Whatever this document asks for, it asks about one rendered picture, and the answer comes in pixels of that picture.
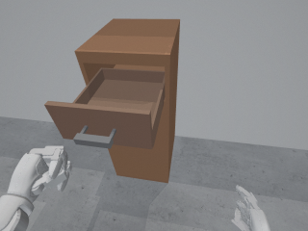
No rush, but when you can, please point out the drawer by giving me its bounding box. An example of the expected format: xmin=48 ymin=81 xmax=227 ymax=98
xmin=44 ymin=67 xmax=166 ymax=150

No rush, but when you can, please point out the robot right hand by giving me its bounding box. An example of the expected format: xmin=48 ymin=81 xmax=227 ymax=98
xmin=231 ymin=185 xmax=270 ymax=231

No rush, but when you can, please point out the robot left hand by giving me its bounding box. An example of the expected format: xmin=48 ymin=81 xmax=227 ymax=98
xmin=7 ymin=145 xmax=72 ymax=203

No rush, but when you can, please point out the cabinet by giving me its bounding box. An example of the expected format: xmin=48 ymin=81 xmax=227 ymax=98
xmin=74 ymin=18 xmax=180 ymax=183

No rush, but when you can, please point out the handle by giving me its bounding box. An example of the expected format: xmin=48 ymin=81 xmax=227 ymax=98
xmin=73 ymin=125 xmax=116 ymax=149

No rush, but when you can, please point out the robot left forearm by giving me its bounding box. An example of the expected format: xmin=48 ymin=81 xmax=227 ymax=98
xmin=0 ymin=193 xmax=35 ymax=231

